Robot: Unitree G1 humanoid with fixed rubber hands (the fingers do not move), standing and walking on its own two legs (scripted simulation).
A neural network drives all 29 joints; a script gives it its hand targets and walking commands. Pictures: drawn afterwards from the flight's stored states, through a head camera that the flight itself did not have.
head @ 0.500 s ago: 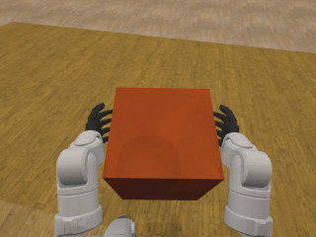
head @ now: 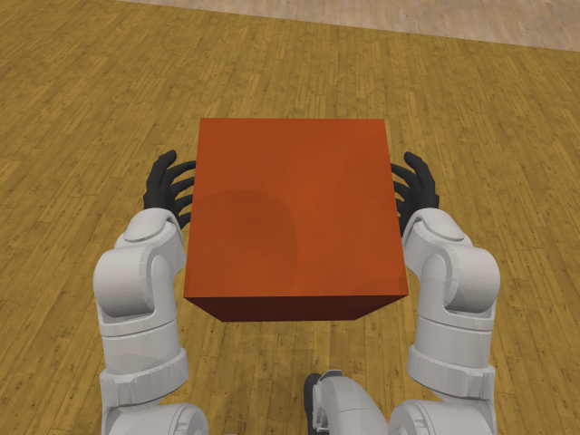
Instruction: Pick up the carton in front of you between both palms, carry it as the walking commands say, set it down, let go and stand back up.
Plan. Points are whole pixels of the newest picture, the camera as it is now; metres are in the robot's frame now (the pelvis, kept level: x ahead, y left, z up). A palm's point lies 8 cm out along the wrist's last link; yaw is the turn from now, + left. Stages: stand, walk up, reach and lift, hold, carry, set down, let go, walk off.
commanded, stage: carry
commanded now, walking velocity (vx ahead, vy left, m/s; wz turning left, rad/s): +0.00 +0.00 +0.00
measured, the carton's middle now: (290, 236) +0.35 -0.01 +0.02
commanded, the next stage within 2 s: none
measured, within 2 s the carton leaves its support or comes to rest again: neither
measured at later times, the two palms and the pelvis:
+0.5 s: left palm (177, 125) +0.52 +0.14 +0.06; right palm (377, 120) +0.52 -0.16 +0.07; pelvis +0.18 -0.01 -0.03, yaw +0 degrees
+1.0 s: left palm (151, 122) +0.51 +0.18 +0.08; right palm (361, 120) +0.51 -0.12 +0.08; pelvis +0.18 +0.02 -0.04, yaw +0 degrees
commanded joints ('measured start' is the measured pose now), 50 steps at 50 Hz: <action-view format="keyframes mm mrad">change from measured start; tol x16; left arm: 1 -530 -739 -742 -27 -238 11 -91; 50 -627 -799 -684 161 -266 41 -101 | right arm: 1 -542 765 786 -83 312 23 128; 50 -606 790 654 99 227 61 105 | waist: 1 -12 119 -524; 6 76 -224 -650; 50 55 15 -544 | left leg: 1 331 112 -49 115 693 20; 3 190 86 -2 280 532 -23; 6 -288 -33 -142 644 -432 -93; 18 -101 -5 -133 64 -39 -98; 29 135 119 -199 85 688 -29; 36 39 103 -183 70 445 -52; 50 80 152 -214 23 463 -19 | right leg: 1 220 81 -88 -254 299 -4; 3 475 47 -102 -382 502 -14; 5 819 -217 99 -158 1310 -30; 6 1012 -378 291 -54 1445 -192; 11 746 -291 247 -194 865 -164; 21 811 -192 115 -134 979 -111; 30 517 -81 23 -158 523 -75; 35 589 -138 59 -126 706 -102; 50 513 -143 56 -173 414 -71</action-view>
